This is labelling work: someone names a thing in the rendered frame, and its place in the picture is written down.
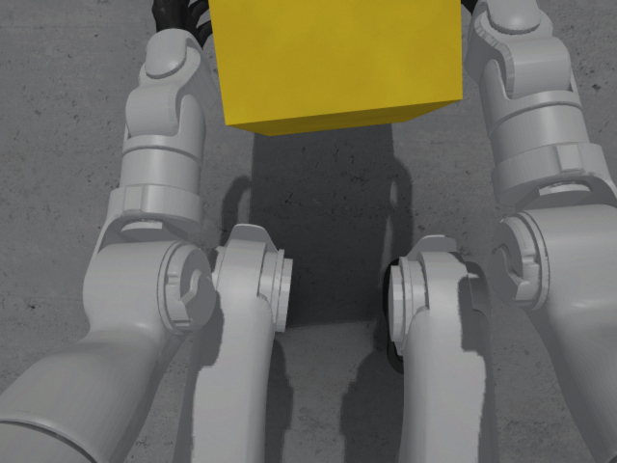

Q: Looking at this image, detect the left robot hand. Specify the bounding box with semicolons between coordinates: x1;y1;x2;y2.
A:
151;0;213;51

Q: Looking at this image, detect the robot left forearm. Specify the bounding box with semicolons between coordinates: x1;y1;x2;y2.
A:
83;29;218;312

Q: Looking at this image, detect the robot right forearm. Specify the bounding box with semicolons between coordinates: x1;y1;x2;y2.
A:
464;0;617;211

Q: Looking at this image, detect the left robot upper arm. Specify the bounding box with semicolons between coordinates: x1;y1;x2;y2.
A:
0;240;217;463

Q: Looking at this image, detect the right robot upper arm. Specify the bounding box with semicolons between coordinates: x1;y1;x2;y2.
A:
488;204;617;463

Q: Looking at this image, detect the robot right foot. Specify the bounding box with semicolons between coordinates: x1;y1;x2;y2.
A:
383;259;404;374

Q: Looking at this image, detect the robot left thigh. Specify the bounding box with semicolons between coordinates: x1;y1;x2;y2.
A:
173;239;293;463

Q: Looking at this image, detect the carton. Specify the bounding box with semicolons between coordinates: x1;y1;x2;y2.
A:
208;0;463;136

